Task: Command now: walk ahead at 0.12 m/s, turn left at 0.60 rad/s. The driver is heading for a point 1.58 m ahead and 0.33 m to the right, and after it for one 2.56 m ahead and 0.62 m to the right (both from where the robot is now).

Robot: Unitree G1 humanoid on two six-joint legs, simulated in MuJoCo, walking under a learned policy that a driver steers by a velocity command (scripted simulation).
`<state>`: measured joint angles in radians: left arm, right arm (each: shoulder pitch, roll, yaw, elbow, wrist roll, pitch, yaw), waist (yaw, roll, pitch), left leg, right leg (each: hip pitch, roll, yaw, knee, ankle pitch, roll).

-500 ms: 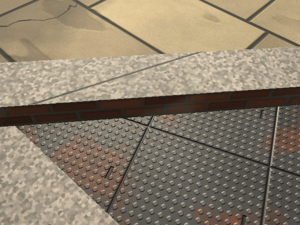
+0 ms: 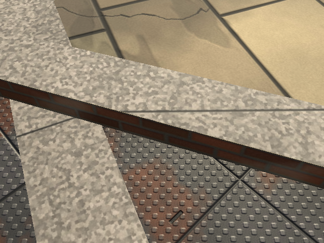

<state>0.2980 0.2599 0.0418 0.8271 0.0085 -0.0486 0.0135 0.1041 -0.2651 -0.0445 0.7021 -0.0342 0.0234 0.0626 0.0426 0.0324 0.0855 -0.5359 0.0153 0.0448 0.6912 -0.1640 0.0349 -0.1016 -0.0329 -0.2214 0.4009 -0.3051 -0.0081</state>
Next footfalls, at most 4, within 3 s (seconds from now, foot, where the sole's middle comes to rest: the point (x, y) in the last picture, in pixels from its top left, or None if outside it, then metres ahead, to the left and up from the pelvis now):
0.06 left None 0.15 0.09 -0.78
0.48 right None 0.09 -0.10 -0.78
1.46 right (178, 219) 0.52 0.00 -0.78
1.96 left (147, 168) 0.75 0.14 -0.78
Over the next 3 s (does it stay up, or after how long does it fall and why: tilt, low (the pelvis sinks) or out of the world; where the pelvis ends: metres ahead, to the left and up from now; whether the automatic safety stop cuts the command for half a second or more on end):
stays up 1.09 -0.32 0.14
